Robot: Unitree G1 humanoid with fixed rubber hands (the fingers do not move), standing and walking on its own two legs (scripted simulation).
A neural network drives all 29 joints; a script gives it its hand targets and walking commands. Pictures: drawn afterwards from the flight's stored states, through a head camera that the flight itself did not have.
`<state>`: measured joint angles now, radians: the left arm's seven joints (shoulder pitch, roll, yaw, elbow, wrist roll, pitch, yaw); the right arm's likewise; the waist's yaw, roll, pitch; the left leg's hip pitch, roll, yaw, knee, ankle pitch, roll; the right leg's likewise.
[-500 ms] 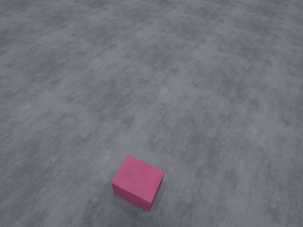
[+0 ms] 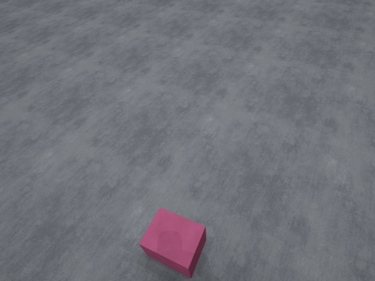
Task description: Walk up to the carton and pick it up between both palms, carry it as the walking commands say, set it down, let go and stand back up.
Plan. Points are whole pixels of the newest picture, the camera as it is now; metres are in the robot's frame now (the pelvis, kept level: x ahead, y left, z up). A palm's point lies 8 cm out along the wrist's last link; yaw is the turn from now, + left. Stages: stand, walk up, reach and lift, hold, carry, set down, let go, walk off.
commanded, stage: walk up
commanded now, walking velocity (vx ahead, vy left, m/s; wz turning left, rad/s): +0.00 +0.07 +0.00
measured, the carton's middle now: (175, 241) +0.44 +0.15 -0.68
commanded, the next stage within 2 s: none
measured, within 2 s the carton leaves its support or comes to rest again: neither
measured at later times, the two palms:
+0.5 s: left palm out of the picture -0.01 +0.34 -0.15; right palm out of the picture +0.05 -0.11 -0.12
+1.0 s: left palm out of the picture -0.03 +0.32 -0.15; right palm out of the picture -0.03 -0.10 -0.14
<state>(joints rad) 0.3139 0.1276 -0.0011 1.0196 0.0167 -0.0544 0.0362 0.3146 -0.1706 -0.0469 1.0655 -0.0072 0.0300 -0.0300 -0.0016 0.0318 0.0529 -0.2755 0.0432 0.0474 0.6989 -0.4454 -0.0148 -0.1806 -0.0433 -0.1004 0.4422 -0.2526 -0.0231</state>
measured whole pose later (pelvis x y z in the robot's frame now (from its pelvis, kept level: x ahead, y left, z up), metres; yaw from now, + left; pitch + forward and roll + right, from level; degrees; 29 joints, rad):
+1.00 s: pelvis -0.01 +0.12 +0.00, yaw -1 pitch -2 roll +0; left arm 0.31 0.12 0.01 1.12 0.01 -0.01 0.04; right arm 0.31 -0.12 -0.02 1.09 -0.01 -0.02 -0.03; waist 0.00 -0.03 0.05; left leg -0.13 -0.01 0.09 0.34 -0.19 0.04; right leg -0.09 -0.02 -0.07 0.36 -0.23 -0.01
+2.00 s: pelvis +0.08 +0.38 +0.00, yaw -22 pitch +0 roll -5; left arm 0.19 0.30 0.11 0.88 0.02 0.11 -0.03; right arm 0.43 -0.16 -0.03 0.90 0.00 -0.01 -0.07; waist -0.04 -0.05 0.05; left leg -0.16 0.04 0.17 0.42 -0.27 0.07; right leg -0.50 0.07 0.05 1.20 -0.26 0.04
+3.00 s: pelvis -0.01 +0.23 +0.01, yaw -25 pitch +2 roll +6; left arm 0.48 0.15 0.02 1.02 0.01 -0.05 0.07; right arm 0.26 -0.28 -0.08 1.02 -0.01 0.10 0.01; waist 0.04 0.03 0.02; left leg -0.41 -0.01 -0.02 1.03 -0.23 -0.05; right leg -0.14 -0.06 -0.06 0.37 -0.26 -0.04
